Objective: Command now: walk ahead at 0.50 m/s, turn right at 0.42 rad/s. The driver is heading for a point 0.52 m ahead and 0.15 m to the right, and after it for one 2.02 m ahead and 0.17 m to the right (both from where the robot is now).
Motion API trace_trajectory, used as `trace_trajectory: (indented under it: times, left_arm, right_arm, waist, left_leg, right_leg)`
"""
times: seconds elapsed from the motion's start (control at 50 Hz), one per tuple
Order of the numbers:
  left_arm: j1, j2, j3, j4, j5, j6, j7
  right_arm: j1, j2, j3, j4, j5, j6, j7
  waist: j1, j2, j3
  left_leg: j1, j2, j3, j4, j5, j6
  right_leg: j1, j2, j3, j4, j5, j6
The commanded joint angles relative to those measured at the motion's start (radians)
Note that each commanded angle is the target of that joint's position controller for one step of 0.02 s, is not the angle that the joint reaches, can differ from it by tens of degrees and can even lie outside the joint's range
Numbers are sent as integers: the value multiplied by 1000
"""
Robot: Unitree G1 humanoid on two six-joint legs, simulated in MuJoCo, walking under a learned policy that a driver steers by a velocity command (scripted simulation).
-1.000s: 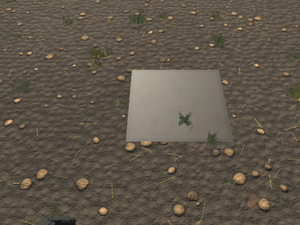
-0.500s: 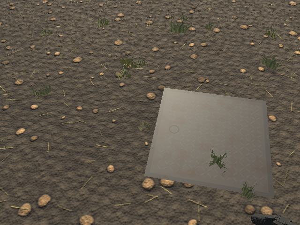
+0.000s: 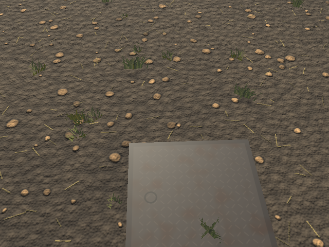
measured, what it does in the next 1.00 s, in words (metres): walks ahead, turning right: right foot, then left foot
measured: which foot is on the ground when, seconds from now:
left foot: down 0.00-0.14, up 0.16-0.58, down 0.60-0.98, up 1.00-1.00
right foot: up 0.00-0.12, down 0.14-0.60, up 0.62-0.94, down 0.96-1.00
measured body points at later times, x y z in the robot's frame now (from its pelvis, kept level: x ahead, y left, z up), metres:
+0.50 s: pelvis +0.28 -0.06 +0.00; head +0.32 -0.08 +0.45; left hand +0.40 +0.20 -0.11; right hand +0.44 -0.36 -0.09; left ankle +0.51 +0.06 -0.69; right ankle +0.21 -0.13 -0.74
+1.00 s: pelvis +0.45 -0.08 -0.01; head +0.47 -0.09 +0.44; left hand +0.70 +0.11 -0.10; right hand +0.45 -0.37 -0.13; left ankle +0.53 +0.01 -0.74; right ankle +0.43 -0.21 -0.74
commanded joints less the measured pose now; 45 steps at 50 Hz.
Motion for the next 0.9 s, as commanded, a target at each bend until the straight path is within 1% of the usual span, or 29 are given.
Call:
trace_trajectory:
  times: [0.02, 0.08, 0.1, 0.12, 0.14, 0.16, 0.18, 0.2, 0.22, 0.24, 0.26, 0.3, 0.36, 0.42, 0.5, 0.56, 0.58, 0.6, 0.62, 0.64, 0.66, 0.68, 0.7, 0.72, 0.76, 0.78, 0.82, 0.86, 0.9]
  left_arm:
    - [-147, 36, -4, -120, -2, -13, -20]
    - [-123, 71, 9, -152, -1, -13, -39]
    - [-46, 98, 24, -143, -1, -11, -40]
    - [104, 143, 52, -106, -5, -9, -37]
    - [284, 236, 88, -70, -4, -2, -20]
    - [296, 329, 102, -69, -13, -6, -16]
    - [335, 237, 74, -82, -3, -9, -13]
    - [289, 189, 61, -85, 5, -15, -10]
    - [218, 167, 54, -102, 4, -19, -8]
    - [148, 136, 44, -122, 6, -18, -8]
    - [113, 117, 35, -140, 16, -18, -5]
    - [104, 131, 38, -150, 9, -18, 2]
    - [141, 176, 51, -149, 4, -17, 22]
    - [182, 182, 55, -142, -1, -9, 33]
    - [239, 174, 54, -121, -10, -2, 33]
    - [230, 174, 58, -128, -2, 17, 47]
    - [205, 162, 55, -142, -2, 23, 50]
    - [184, 129, 44, -166, 3, 24, 50]
    - [184, 80, 25, -202, 22, 23, 52]
    - [418, 53, 13, -205, -1, 19, 45]
    - [427, 164, 33, -167, -13, 28, 47]
    - [297, 205, 46, -179, -8, 42, 50]
    - [237, 192, 45, -186, 1, 56, 58]
    - [208, 170, 43, -196, 12, 67, 61]
    - [245, 84, 19, -189, 16, 77, 58]
    - [247, 58, 10, -188, 21, 73, 58]
    - [206, 53, 3, -192, 31, 63, 58]
    - [180, 85, 10, -194, 23, 65, 58]
    - [147, 105, 17, -200, 21, 75, 58]
  right_arm:
    - [29, -157, -34, -20, 9, 5, -8]
    - [0, -196, -46, -30, 17, 27, -18]
    - [-14, -210, -50, -37, 17, 36, -23]
    - [-28, -205, -47, -47, 16, 45, -29]
    - [-24, -188, -36, -75, 3, 40, -33]
    - [77, -25, 18, -118, -25, 6, -8]
    - [-11, -120, -1, -121, 12, -40, 10]
    - [-109, -162, -13, -154, 44, -62, 18]
    - [-136, -150, -9, -161, 36, -71, 14]
    - [-147, -153, -17, -155, 13, -68, 6]
    - [-134, -157, -24, -158, 5, -56, 4]
    - [-114, -131, -26, -169, -6, -31, 4]
    - [-203, -102, -18, -206, -15, -14, -2]
    - [-314, -77, -6, -240, -9, -19, 5]
    - [-388, -109, -13, -282, 9, -27, 16]
    - [-347, -154, -30, -284, -3, -42, 20]
    - [-284, -162, -36, -268, -9, -48, 18]
    - [-198, -190, -45, -256, -26, -53, 14]
    - [-62, -253, -58, -249, -42, -48, 4]
    - [-27, -282, -64, -231, -34, -25, 12]
    - [-76, -200, -49, -259, -8, -7, 13]
    - [-116, -136, -30, -275, -7, 3, 8]
    - [-164, -116, -16, -271, -16, 15, 10]
    - [-195, -100, -7, -264, -18, 21, 15]
    - [-242, -83, 5, -241, -31, 18, 25]
    - [-262, -94, 2, -235, -27, 17, 29]
    - [-253, -132, -10, -220, -11, 22, 29]
    - [-228, -172, -22, -209, 4, 35, 27]
    - [-238, -201, -29, -215, 17, 54, 24]
  waist:
    - [-22, 82, 87]
    - [22, 119, 44]
    - [69, 136, -13]
    - [149, 118, -93]
    - [217, 17, -204]
    - [117, -237, -311]
    - [180, -132, -387]
    - [190, -94, -248]
    - [151, -2, -172]
    - [111, 42, -108]
    - [74, 28, -86]
    - [43, 16, -63]
    - [58, 7, -19]
    - [102, -26, -3]
    - [128, -51, 0]
    - [94, -83, -14]
    - [58, -87, -45]
    - [17, -64, -127]
    - [-25, 82, -274]
    - [72, 397, -435]
    - [60, 266, -391]
    - [22, 180, -253]
    - [35, 109, -178]
    - [53, 111, -117]
    - [109, 156, -88]
    - [118, 174, -94]
    - [100, 184, -139]
    - [87, 176, -161]
    - [89, 169, -123]
  left_leg:
    - [32, 318, -59, -25, 362, 122]
    - [101, 337, -19, 127, 735, 89]
    - [95, 329, 4, 247, 909, 74]
    - [34, 291, 41, 444, 960, 44]
    - [-215, 249, 53, 752, 708, 1]
    - [-685, 27, -24, 1102, -220, -61]
    - [-803, 28, -224, 1205, -315, -38]
    - [-877, 80, -230, 1195, -227, -12]
    - [-840, 123, -224, 1114, -145, -4]
    - [-775, 151, -215, 1023, -103, -14]
    - [-703, 168, -220, 978, -76, -24]
    - [-657, 168, -205, 893, -57, -58]
    - [-658, 143, -179, 696, 83, -102]
    - [-580, 92, -172, 457, 293, -104]
    - [-525, 61, -203, 328, 340, -85]
    - [-471, 39, -211, 266, 246, -48]
    - [-386, 35, -192, 221, 285, -27]
    - [-212, 101, -221, 222, 407, 11]
    - [66, 302, -389, 291, 723, 74]
    - [333, 548, -760, 291, 791, 275]
    - [257, 526, -776, 253, 559, 256]
    - [127, 445, -616, 231, 490, 210]
    - [-10, 384, -517, 208, 481, 187]
    - [-128, 343, -459, 183, 496, 188]
    - [-301, 263, -342, 129, 549, 174]
    - [-328, 241, -301, 130, 634, 180]
    - [-301, 237, -295, 147, 720, 192]
    - [-270, 250, -330, 153, 600, 194]
    - [-309, 240, -370, 146, 334, 174]
  right_leg:
    - [-48, 12, -35, -50, -67, -22]
    - [45, 66, -110, -66, -235, -69]
    - [162, 106, -144, -65, -271, -90]
    - [373, 151, -156, -121, -220, -123]
    - [702, 34, 52, -134, -197, -190]
    - [1068, -220, 614, -223, -331, -392]
    - [1126, -248, 753, -337, -386, -394]
    - [1036, -208, 590, -340, -293, -339]
    - [891, -163, 468, -344, -198, -304]
    - [744, -127, 377, -363, -88, -281]
    - [648, -102, 334, -389, -25, -276]
    - [552, -81, 296, -422, 26, -283]
    - [464, -44, 229, -444, 38, -267]
    - [417, 11, 188, -428, -63, -211]
    - [472, -18, 271, -375, -168, -180]
    - [561, -19, 338, -223, -15, -139]
    - [563, 13, 335, -146, 37, -113]
    - [512, 71, 300, -1, 35, -72]
    - [348, 153, 201, 291, -271, -17]
    - [82, 245, 144, 562, -861, 30]
    - [7, 147, 165, 673, -778, 55]
    - [-21, 128, 124, 691, -704, 73]
    - [7, 104, 95, 658, -655, 82]
    - [44, 85, 92, 603, -632, 84]
    - [225, 58, 57, 405, -582, 81]
    - [285, 63, 22, 290, -565, 85]
    - [367, 73, 1, 126, -465, 89]
    - [413, 89, -2, 29, -382, 87]
    - [458, 110, -16, -77, -321, 65]
Velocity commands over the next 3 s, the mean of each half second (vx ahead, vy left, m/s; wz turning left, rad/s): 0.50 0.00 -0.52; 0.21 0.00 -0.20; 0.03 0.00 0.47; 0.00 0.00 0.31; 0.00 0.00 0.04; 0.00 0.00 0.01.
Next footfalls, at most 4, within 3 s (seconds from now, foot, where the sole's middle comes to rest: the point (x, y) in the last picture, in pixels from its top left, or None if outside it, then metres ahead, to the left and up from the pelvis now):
0.14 right None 0.25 -0.14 -0.78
0.60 left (163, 229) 0.57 -0.01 -0.78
0.96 right None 0.46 -0.23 -0.78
1.28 left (154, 236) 0.54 0.03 -0.78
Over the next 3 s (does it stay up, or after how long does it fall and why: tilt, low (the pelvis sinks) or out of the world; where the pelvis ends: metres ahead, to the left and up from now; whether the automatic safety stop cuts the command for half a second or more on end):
stays up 0.47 -0.05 -0.01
